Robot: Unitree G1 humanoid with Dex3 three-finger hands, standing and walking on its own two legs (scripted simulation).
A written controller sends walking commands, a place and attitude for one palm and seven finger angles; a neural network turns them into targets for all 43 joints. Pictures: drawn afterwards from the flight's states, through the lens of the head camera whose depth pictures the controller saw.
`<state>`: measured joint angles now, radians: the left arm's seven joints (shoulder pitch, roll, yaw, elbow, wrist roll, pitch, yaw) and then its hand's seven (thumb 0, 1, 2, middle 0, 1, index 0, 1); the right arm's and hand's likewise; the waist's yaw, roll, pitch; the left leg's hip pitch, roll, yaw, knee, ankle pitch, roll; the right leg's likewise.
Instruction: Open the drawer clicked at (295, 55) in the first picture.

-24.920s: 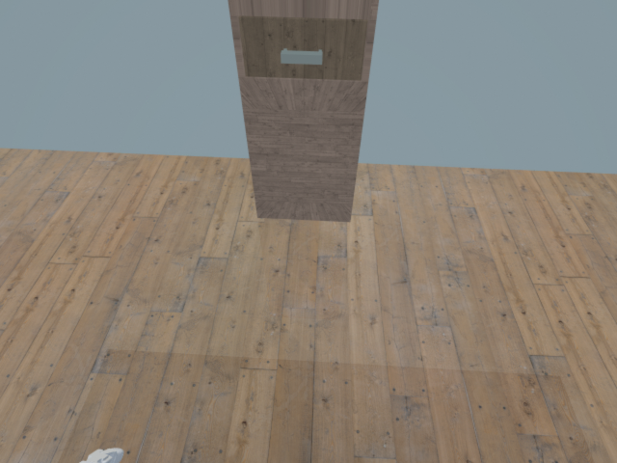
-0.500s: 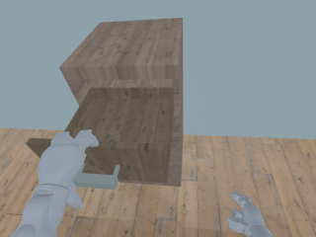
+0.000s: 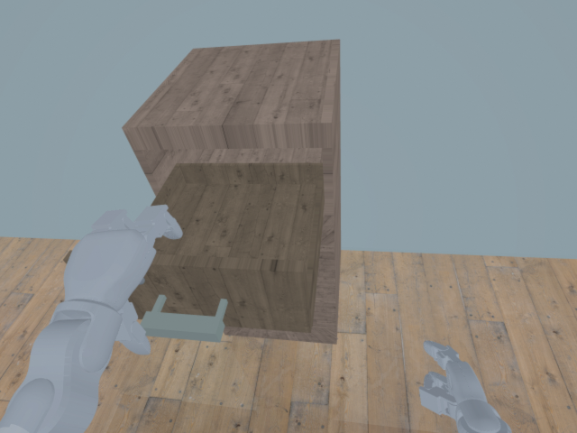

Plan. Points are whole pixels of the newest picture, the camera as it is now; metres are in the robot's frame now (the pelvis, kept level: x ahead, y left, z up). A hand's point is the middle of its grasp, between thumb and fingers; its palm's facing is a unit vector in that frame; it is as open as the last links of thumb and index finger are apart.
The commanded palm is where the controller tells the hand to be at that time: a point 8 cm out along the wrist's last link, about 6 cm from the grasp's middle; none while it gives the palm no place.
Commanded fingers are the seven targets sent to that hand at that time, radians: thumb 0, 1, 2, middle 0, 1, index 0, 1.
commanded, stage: draw the hand back to the body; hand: left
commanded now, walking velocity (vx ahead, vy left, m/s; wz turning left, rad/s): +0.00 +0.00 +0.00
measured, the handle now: (187, 314) +0.28 +0.23 -0.01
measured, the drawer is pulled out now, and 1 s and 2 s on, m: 0.30 0.30 0.30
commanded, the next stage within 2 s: step back with the hand held close in 1.66 s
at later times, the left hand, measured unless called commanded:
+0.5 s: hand (125, 300) +0.22 +0.24 +0.13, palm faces +0.09 -0.07 -0.99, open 13.9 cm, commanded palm +0.18 +0.25 +0.19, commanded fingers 0.00 -0.50 0.30 -0.30 -1.20 -0.30 -1.20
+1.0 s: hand (127, 277) +0.22 +0.22 +0.17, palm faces +0.38 -0.85 -0.35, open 12.7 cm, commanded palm +0.17 +0.26 +0.18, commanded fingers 0.00 0.13 0.57 -0.25 -0.80 -0.25 -0.80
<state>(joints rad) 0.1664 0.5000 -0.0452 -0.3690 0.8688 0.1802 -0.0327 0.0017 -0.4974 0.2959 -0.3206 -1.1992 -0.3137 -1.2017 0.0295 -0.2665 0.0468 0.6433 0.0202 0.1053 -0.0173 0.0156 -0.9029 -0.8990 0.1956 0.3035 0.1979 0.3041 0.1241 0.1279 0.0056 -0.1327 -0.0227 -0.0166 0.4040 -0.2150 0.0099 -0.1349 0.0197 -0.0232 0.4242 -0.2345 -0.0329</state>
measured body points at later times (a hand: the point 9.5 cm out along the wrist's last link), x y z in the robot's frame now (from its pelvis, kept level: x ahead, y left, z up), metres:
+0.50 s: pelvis +0.00 +0.00 +0.00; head -0.01 -0.05 +0.45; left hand +0.21 +0.24 +0.18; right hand +0.23 -0.21 -0.10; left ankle +0.01 +0.12 -0.74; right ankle +0.00 -0.10 -0.74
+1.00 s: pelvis +0.02 +0.00 +0.00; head +0.01 -0.02 +0.45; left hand +0.19 +0.26 +0.19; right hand +0.21 -0.21 -0.08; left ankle +0.01 +0.12 -0.74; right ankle +0.00 -0.10 -0.74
